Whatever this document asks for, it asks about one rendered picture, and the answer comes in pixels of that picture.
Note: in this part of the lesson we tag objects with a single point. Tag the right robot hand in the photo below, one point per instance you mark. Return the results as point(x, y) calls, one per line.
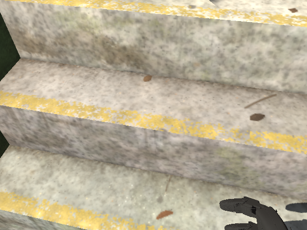
point(266, 217)

